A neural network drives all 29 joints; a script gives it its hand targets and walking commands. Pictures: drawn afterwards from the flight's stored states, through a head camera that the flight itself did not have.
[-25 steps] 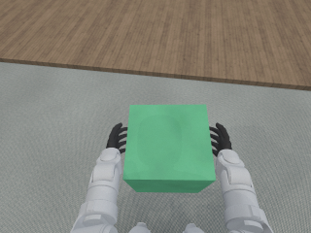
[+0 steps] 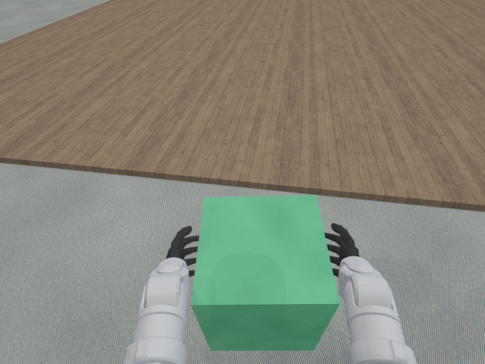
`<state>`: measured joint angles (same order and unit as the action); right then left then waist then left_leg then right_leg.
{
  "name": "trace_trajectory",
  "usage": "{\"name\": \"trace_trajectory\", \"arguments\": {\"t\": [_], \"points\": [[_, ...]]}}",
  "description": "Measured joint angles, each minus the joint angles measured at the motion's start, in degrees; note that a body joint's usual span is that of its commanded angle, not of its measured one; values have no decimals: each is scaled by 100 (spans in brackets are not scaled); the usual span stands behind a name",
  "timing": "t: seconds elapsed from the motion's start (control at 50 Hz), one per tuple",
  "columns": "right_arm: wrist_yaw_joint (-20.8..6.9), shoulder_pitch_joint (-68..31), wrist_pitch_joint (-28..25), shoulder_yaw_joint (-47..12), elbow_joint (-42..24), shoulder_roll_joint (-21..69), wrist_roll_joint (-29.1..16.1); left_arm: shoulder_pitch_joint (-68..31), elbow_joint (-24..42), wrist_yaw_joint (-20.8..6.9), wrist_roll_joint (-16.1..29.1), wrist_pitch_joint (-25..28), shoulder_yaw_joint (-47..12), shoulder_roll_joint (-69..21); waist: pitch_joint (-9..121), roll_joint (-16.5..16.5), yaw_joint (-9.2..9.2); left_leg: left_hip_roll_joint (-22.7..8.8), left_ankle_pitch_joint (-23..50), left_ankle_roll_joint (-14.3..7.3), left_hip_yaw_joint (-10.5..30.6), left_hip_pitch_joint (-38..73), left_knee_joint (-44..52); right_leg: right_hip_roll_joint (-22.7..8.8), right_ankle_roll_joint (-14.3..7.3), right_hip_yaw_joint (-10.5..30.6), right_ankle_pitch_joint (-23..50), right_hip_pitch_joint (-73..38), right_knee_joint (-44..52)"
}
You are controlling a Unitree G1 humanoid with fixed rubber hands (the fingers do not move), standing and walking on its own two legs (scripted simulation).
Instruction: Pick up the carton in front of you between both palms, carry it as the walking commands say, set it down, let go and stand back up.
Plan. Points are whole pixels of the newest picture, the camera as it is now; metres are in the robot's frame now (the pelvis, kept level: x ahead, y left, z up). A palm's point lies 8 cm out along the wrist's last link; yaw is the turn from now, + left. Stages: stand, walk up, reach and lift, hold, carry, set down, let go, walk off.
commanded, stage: reach and lift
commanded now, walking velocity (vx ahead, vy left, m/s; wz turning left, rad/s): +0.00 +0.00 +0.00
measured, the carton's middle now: (260, 276) +0.32 +0.00 -0.04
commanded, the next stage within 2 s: hold in 0.86 s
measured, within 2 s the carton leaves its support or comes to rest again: neither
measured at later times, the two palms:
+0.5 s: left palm (174, 262) +0.30 +0.15 +0.03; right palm (345, 260) +0.31 -0.15 +0.04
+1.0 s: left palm (169, 259) +0.30 +0.15 +0.05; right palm (346, 255) +0.30 -0.15 +0.06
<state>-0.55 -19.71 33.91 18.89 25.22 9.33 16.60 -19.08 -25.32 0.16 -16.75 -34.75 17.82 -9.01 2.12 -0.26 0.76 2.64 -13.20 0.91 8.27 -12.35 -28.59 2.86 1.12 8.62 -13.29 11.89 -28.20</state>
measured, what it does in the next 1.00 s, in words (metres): stands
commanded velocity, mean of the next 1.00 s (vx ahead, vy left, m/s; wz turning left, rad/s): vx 0.00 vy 0.00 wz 0.00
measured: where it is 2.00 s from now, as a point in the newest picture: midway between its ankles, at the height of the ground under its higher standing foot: outside the picture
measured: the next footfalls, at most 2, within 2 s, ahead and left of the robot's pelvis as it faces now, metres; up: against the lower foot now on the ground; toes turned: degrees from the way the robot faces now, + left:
none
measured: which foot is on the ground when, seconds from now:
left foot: down 0.00-1.00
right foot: down 0.00-1.00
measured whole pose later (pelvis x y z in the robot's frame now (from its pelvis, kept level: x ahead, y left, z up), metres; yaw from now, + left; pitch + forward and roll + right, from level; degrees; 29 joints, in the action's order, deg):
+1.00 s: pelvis +0.01 +0.00 +0.01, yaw +0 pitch -6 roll +0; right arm -0.2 -14.7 40.9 12.8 13.9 8.6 14.3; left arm -14.2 -13.9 0.2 -14.9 -41.9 12.4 -8.5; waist 0.4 -0.2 0.1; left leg 2.3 -11.0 0.5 8.2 -5.0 -21.7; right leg 1.9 1.1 8.0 -11.0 4.2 -20.7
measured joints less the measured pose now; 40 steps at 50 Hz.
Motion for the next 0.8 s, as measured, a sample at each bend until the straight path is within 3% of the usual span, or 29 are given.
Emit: {"name": "trace_trajectory", "arguments": {"t": [0.22,0.48,0.8], "points": [[1,-138,43,-91,-158,-57,-43,-159,202,-17,-7,-77,35,-12,-301,69,-99,-22,87,3,-32,-26,55,4,14,8,108,22,80],[-22,189,239,-200,-459,11,-48,210,481,-34,27,-232,-166,-23,-130,72,-1,-18,80,-19,7,326,325,-52,-4,-52,95,-363,384],[30,422,504,-506,-858,-53,-148,417,838,-31,118,-472,-416,35,-124,56,-55,-45,130,-33,-12,628,583,-68,-11,-50,159,-664,655]]}}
